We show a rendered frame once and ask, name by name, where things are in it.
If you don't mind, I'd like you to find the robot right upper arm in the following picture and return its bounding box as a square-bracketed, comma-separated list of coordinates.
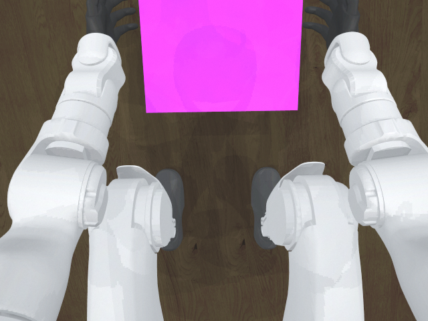
[348, 153, 428, 321]

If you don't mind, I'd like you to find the right robot forearm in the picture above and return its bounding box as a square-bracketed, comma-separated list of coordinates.
[322, 32, 428, 167]

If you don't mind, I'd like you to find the robot left upper arm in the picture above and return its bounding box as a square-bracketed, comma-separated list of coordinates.
[0, 154, 108, 321]

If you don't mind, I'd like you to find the carton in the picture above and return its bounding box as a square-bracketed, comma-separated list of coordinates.
[138, 0, 303, 113]

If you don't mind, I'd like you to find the right robot hand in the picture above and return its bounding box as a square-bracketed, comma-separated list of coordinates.
[302, 0, 360, 49]

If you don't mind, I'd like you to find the left robot forearm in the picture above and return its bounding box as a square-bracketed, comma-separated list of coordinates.
[7, 33, 126, 219]

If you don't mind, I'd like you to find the robot left thigh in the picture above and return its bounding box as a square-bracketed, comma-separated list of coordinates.
[87, 178, 170, 321]

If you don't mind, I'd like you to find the left robot hand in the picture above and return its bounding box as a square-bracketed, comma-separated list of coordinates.
[86, 0, 138, 44]

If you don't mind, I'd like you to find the right robot foot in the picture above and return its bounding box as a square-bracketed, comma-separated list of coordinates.
[251, 167, 281, 249]

